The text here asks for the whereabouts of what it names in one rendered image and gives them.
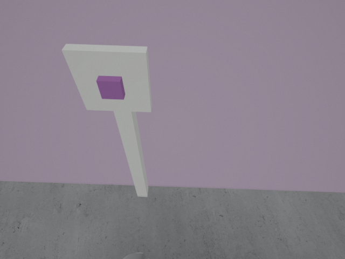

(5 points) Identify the button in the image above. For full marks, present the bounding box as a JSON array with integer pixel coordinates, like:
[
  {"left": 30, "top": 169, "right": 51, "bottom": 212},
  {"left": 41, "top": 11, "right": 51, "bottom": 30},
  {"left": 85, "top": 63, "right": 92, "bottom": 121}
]
[{"left": 96, "top": 76, "right": 125, "bottom": 100}]

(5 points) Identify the panel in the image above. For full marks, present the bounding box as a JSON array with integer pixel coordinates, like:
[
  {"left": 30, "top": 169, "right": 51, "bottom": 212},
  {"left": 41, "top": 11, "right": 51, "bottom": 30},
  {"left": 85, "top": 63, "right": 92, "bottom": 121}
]
[{"left": 62, "top": 44, "right": 152, "bottom": 197}]

